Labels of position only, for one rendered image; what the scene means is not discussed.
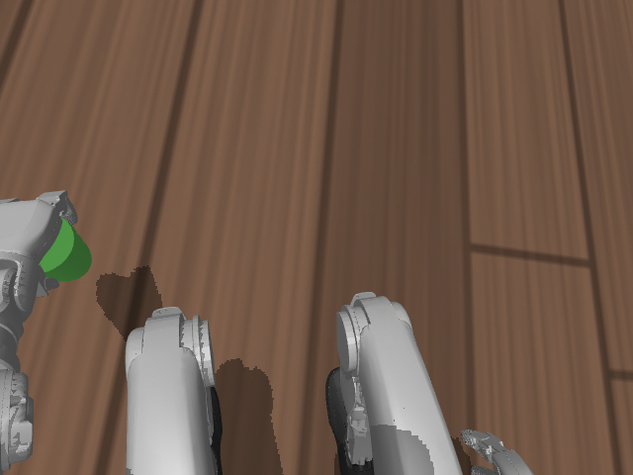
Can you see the cup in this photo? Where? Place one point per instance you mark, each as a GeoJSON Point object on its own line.
{"type": "Point", "coordinates": [69, 258]}

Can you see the right robot hand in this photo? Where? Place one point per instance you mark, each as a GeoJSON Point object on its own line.
{"type": "Point", "coordinates": [505, 462]}

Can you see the right robot foot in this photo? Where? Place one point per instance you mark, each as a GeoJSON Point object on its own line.
{"type": "Point", "coordinates": [337, 417]}

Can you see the left robot arm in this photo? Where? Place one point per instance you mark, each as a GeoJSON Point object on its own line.
{"type": "Point", "coordinates": [19, 280]}

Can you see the left robot hand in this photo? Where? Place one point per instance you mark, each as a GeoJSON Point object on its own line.
{"type": "Point", "coordinates": [30, 228]}

